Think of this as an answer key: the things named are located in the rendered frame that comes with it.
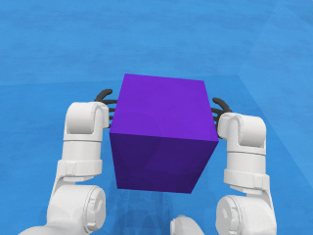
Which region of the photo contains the right robot forearm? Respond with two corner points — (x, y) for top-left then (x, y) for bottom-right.
(217, 112), (277, 232)

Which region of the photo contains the left robot hand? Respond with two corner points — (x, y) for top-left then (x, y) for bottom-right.
(94, 89), (118, 128)

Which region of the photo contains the robot left upper arm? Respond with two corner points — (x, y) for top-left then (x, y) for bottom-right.
(18, 184), (106, 235)

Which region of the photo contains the left robot forearm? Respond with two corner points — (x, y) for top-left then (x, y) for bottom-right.
(46, 102), (110, 221)

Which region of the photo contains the robot right upper arm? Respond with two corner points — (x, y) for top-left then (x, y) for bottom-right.
(215, 195), (277, 235)

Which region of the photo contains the carton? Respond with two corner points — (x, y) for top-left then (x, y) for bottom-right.
(109, 73), (219, 194)

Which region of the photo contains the right robot thigh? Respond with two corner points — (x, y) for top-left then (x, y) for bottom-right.
(170, 216), (204, 235)

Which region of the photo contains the right robot hand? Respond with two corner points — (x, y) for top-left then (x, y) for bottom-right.
(211, 97), (233, 139)

